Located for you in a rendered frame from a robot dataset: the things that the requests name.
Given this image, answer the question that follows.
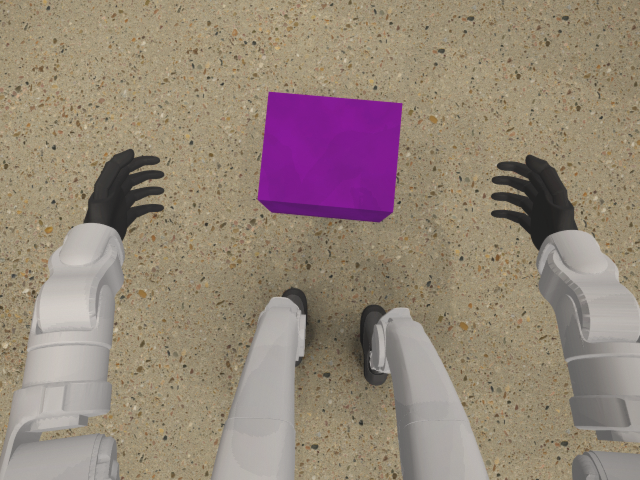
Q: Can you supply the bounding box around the robot right forearm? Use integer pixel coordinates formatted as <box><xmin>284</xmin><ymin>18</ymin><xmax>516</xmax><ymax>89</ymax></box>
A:
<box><xmin>536</xmin><ymin>230</ymin><xmax>640</xmax><ymax>443</ymax></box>

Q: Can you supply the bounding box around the carton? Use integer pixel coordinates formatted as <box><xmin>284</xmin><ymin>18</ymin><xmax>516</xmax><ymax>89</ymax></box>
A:
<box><xmin>258</xmin><ymin>92</ymin><xmax>402</xmax><ymax>222</ymax></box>

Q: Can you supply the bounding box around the robot left forearm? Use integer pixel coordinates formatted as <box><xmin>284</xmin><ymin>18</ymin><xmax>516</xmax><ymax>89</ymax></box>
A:
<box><xmin>0</xmin><ymin>223</ymin><xmax>125</xmax><ymax>480</ymax></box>

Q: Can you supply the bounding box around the left robot upper arm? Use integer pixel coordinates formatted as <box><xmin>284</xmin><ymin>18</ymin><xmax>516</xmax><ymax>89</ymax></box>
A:
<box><xmin>3</xmin><ymin>433</ymin><xmax>120</xmax><ymax>480</ymax></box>

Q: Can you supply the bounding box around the right robot shin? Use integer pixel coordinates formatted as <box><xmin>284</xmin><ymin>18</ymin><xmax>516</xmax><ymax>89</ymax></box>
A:
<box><xmin>369</xmin><ymin>308</ymin><xmax>424</xmax><ymax>374</ymax></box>

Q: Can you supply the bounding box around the right robot hand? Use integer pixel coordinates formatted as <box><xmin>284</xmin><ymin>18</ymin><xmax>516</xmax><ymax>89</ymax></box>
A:
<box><xmin>491</xmin><ymin>155</ymin><xmax>578</xmax><ymax>251</ymax></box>

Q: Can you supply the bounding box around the left robot hand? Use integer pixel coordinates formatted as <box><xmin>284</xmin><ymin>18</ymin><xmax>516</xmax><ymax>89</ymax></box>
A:
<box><xmin>83</xmin><ymin>149</ymin><xmax>164</xmax><ymax>241</ymax></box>

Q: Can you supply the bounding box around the robot right thigh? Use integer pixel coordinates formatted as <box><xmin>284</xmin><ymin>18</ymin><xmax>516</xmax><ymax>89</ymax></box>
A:
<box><xmin>373</xmin><ymin>318</ymin><xmax>489</xmax><ymax>480</ymax></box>

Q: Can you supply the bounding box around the right robot upper arm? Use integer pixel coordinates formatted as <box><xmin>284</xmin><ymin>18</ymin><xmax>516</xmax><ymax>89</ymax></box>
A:
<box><xmin>572</xmin><ymin>450</ymin><xmax>640</xmax><ymax>480</ymax></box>

